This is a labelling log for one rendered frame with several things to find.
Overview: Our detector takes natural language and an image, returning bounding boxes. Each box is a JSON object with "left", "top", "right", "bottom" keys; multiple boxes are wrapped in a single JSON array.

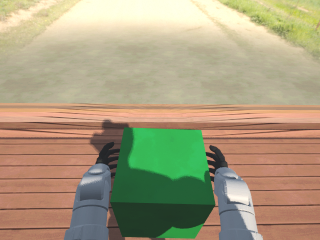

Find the robot right forearm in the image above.
[{"left": 214, "top": 167, "right": 263, "bottom": 240}]

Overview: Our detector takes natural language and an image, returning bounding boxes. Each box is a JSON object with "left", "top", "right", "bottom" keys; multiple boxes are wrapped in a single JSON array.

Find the robot left hand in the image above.
[{"left": 95, "top": 142, "right": 120, "bottom": 177}]

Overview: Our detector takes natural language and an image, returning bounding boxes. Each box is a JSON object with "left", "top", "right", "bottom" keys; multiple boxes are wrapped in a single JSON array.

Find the robot right hand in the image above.
[{"left": 205, "top": 145, "right": 228, "bottom": 182}]

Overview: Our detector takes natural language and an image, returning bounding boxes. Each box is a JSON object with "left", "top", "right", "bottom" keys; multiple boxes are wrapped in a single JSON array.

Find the carton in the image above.
[{"left": 110, "top": 127, "right": 216, "bottom": 239}]

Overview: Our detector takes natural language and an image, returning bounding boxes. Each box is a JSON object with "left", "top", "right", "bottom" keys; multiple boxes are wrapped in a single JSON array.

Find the robot left forearm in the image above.
[{"left": 64, "top": 163, "right": 111, "bottom": 240}]

